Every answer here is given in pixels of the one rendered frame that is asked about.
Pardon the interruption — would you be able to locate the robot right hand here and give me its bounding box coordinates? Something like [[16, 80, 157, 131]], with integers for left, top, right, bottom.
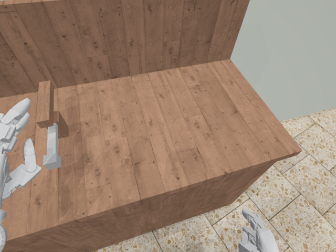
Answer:
[[238, 208, 279, 252]]

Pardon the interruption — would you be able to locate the robot left hand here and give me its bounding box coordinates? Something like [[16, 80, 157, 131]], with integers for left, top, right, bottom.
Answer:
[[0, 98, 41, 209]]

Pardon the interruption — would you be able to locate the tap lever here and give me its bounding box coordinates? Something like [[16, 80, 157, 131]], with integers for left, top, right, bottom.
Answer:
[[43, 123, 61, 170]]

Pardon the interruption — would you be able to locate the counter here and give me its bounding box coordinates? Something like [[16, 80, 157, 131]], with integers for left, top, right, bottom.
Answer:
[[0, 0, 302, 252]]

